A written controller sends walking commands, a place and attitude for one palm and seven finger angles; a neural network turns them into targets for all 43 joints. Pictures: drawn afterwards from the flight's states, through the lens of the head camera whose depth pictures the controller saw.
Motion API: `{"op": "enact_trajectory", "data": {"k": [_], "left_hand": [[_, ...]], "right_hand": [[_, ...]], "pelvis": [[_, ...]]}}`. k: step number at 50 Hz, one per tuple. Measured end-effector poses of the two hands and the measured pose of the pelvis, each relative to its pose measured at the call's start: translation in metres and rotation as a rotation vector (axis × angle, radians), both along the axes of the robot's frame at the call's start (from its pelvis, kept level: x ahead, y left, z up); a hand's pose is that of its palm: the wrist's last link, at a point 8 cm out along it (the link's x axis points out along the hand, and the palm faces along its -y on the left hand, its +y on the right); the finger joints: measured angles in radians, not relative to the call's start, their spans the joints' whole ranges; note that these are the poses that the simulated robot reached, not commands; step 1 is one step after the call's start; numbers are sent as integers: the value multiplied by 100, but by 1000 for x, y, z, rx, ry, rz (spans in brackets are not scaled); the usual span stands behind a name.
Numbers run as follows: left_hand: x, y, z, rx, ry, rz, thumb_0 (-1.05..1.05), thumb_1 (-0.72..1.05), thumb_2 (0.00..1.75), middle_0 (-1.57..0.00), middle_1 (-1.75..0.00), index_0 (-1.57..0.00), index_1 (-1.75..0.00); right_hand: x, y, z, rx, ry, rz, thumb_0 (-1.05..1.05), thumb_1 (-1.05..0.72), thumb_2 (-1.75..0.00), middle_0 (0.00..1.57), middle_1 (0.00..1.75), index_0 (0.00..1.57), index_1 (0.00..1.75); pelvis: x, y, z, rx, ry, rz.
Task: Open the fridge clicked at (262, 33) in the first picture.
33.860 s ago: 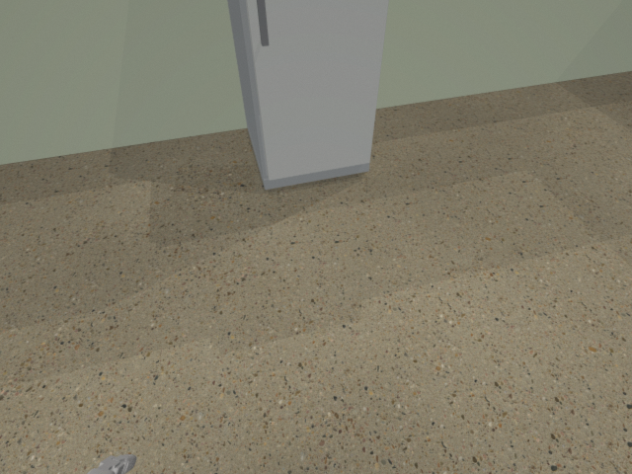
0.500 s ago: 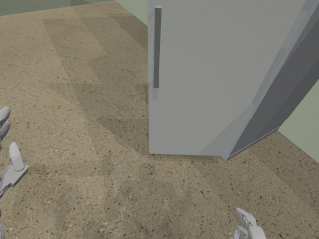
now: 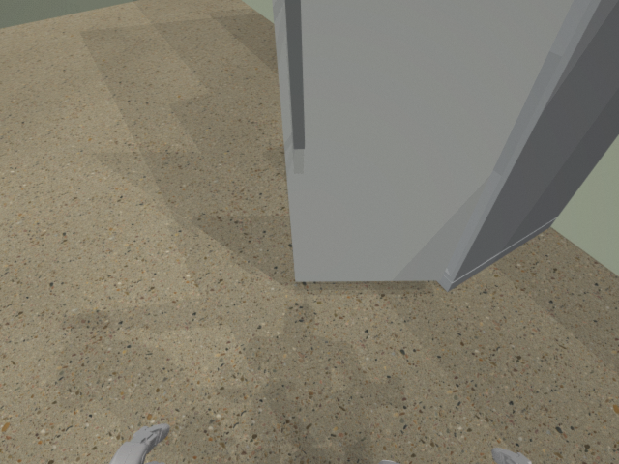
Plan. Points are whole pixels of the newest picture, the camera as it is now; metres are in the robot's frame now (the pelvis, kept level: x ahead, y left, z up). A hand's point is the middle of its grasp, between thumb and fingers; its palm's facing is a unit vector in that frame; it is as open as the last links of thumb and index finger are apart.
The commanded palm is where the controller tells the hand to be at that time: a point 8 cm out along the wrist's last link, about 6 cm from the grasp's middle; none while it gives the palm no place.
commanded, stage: let the arm hang, fingers relaxed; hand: left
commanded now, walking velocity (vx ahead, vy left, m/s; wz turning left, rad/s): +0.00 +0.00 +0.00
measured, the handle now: (296, 71) +0.75 +0.04 +0.13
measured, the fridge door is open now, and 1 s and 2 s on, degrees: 59 59 59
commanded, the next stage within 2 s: look to check the result in 0.84 s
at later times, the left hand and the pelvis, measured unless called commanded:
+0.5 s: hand out of the picture +0.06 +0.25 -0.14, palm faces +0.01 -0.94 -0.35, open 7.4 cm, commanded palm none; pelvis +0.01 +0.00 +0.02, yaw +0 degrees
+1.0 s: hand out of the picture +0.13 +0.23 -0.13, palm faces -0.03 -0.95 -0.32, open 7.4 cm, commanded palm none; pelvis +0.04 -0.01 +0.03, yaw +0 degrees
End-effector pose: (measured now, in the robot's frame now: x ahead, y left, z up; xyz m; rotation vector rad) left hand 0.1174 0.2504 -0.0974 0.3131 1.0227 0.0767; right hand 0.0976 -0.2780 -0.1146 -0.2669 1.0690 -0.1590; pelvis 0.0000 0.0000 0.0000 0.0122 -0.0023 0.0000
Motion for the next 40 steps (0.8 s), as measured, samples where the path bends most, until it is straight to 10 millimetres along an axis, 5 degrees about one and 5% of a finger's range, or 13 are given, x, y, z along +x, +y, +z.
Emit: {"op": "enact_trajectory", "data": {"k": [3, 8, 15, 25, 33, 40], "left_hand": [[-41, -25, -34, -99, 159, 41, 1, 91, 90, -20, -29, -20, -30], [-88, -18, -43, -100, 284, 138, 0, 96, 90, -21, -30, -21, -30], [-114, 13, -26, -7, 358, 192, 1, 93, 90, -20, -30, -20, -30], [-61, 42, -5, 66, 235, 177, 1, 91, 90, -20, -29, -20, -30], [-9, 36, 3, 47, 137, 121, 0, 91, 90, -20, -29, -20, -30], [11, 27, 4, 29, 122, 96, 0, 91, 90, -20, -29, -20, -30]], "right_hand": [[-39, -1, 0, -30, 139, -21, 0, -91, -90, 20, 30, 20, 30], [-87, 4, 2, -27, 319, -43, 1, -91, -90, 20, 30, 20, 30], [-97, 14, -8, 24, 348, -73, 1, -90, -90, 20, 30, 20, 30], [-63, 20, -11, 50, 267, -58, 0, -90, -90, 20, 30, 20, 30], [-27, 11, -1, 27, 199, -46, 0, -90, -90, 20, 30, 20, 30], [-3, -4, 9, -8, 168, -39, 0, -90, -90, 20, 30, 20, 30]], "pelvis": [[-1, -2, 1, -5, -3, 4], [-1, -7, 7, -20, 4, 13], [3, -6, 11, -20, -1, 10], [10, -1, 16, -11, -8, 1], [20, 0, 20, -6, -13, -5], [28, -2, 24, -5, -14, -7]]}}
